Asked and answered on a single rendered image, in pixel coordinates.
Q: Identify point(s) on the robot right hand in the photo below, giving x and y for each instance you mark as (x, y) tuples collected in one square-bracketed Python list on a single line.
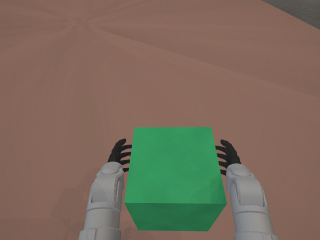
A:
[(230, 157)]

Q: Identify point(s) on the robot left forearm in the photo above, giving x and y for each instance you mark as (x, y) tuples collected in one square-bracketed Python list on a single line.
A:
[(104, 206)]

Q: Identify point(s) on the robot right forearm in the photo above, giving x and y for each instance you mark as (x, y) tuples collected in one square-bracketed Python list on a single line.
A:
[(249, 205)]

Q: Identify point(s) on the robot left hand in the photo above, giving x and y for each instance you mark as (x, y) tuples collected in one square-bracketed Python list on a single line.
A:
[(116, 154)]

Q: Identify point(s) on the carton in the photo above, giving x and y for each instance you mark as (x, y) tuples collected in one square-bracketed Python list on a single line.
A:
[(174, 180)]

